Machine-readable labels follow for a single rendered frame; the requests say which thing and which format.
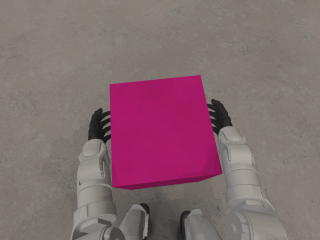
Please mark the robot left forearm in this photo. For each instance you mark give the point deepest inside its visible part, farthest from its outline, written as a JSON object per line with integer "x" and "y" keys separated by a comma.
{"x": 95, "y": 207}

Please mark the robot left upper arm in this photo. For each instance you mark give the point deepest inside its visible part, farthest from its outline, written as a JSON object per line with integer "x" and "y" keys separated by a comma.
{"x": 108, "y": 232}

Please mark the robot left hand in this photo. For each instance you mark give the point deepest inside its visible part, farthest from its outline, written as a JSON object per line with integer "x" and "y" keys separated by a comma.
{"x": 96, "y": 125}

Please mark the robot left shin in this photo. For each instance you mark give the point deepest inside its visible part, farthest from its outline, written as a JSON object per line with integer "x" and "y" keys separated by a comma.
{"x": 137, "y": 207}

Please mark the robot right upper arm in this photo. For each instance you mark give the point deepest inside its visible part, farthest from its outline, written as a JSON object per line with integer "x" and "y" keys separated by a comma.
{"x": 243, "y": 224}

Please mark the robot right forearm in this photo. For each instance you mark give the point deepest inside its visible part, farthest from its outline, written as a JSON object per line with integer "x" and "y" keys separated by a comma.
{"x": 244, "y": 189}

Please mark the robot right hand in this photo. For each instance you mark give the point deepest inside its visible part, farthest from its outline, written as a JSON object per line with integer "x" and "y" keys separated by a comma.
{"x": 221, "y": 116}

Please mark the carton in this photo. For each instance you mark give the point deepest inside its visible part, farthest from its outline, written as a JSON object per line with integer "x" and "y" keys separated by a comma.
{"x": 161, "y": 133}

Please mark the robot left thigh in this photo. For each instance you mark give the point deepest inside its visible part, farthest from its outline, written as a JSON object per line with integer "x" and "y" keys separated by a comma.
{"x": 135, "y": 225}

